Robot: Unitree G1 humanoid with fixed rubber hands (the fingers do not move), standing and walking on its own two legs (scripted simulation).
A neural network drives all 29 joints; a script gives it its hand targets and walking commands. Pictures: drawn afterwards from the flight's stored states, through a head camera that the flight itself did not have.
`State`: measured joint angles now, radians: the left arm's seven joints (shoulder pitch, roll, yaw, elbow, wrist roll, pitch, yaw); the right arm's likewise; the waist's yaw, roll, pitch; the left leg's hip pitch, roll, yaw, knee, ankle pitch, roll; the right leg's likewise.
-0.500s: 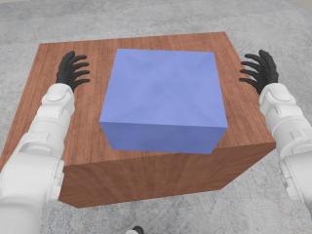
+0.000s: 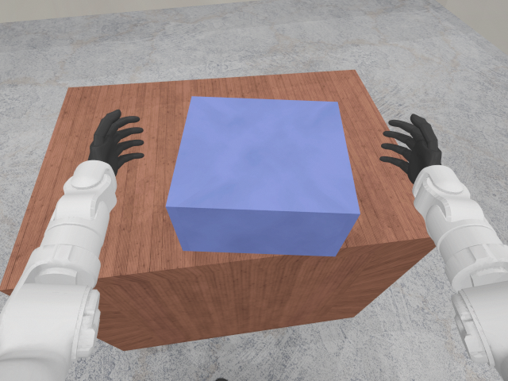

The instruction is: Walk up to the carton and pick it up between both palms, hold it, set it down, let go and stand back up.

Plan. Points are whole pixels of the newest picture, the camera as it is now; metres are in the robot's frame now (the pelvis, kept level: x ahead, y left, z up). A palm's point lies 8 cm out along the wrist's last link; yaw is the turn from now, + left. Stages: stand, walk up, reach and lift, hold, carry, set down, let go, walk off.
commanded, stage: set down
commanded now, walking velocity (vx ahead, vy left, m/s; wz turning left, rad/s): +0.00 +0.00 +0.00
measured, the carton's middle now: (262, 174) +0.50 +0.03 -0.01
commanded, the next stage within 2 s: none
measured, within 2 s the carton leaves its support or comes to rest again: neither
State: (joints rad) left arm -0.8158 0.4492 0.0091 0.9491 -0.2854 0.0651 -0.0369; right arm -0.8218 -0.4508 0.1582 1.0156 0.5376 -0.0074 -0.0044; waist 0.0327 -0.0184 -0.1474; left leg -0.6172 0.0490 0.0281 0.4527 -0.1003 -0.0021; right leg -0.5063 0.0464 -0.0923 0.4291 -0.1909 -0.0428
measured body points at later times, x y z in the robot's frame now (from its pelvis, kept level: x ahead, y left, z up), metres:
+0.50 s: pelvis +0.02 +0.00 +0.01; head +0.03 +0.02 +0.46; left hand +0.34 +0.28 +0.06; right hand +0.37 -0.22 +0.06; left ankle +0.06 +0.12 -0.73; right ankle +0.00 -0.09 -0.73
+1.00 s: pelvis +0.00 +0.00 +0.00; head -0.01 +0.01 +0.45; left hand +0.26 +0.27 +0.00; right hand +0.27 -0.22 +0.01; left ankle +0.06 +0.12 -0.73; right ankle +0.00 -0.09 -0.73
